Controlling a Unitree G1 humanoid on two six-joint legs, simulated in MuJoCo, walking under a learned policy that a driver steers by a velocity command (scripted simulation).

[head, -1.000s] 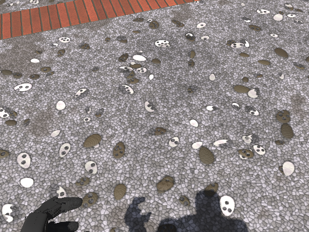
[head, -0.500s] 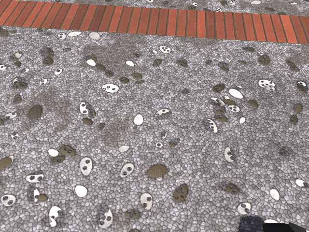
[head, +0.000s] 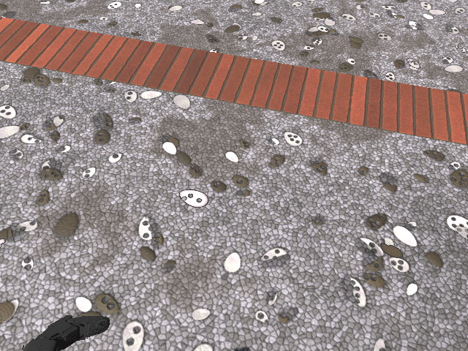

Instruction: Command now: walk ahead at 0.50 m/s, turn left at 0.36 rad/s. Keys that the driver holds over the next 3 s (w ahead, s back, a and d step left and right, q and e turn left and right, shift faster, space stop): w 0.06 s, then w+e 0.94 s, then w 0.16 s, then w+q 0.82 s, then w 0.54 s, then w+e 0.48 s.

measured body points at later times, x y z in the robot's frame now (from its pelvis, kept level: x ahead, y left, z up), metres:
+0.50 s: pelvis +0.25 +0.01 +0.00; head +0.28 +0.01 +0.45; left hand +0.27 +0.29 -0.13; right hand +0.48 -0.24 -0.05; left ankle +0.35 +0.12 -0.73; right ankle +0.12 -0.12 -0.72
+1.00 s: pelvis +0.48 -0.09 -0.01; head +0.52 -0.11 +0.43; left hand +0.80 +0.04 -0.08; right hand +0.38 -0.37 -0.14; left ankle +0.36 +0.12 -0.70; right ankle +0.55 -0.21 -0.73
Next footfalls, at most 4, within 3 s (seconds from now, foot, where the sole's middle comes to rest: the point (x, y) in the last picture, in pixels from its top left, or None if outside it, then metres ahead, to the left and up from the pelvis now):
0.48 left None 0.39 0.11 -0.76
0.98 right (300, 311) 0.58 -0.23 -0.76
1.52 left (269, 207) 0.96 -0.18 -0.76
2.00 right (332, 161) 1.16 -0.45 -0.76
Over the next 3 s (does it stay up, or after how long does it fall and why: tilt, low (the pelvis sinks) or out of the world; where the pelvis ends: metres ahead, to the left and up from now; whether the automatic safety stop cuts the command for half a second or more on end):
stays up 1.60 -0.37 -0.01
